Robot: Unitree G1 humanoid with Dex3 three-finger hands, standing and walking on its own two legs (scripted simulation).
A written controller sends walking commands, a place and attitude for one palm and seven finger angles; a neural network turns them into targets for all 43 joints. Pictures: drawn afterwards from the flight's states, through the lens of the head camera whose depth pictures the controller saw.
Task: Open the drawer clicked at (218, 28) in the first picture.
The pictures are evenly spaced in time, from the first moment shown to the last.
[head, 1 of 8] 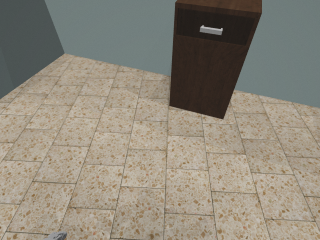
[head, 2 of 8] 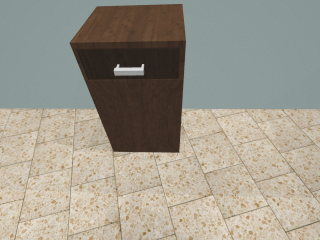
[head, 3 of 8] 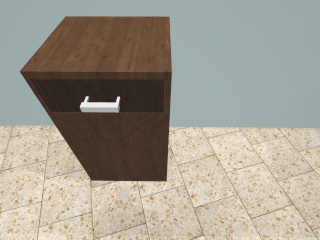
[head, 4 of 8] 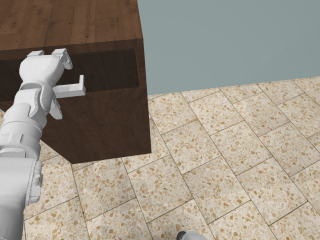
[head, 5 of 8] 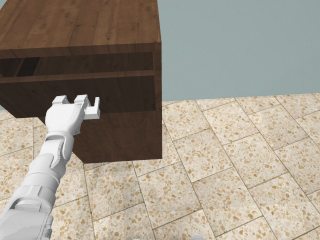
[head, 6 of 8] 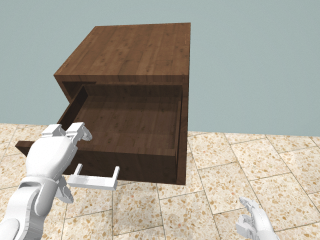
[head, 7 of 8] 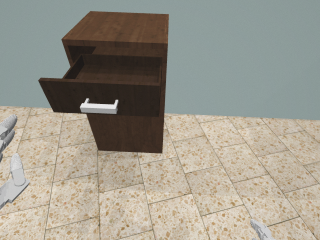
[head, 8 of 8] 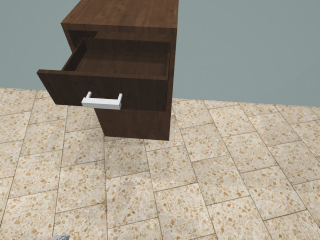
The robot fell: no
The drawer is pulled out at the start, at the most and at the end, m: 0.00 0.30 0.30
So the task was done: yes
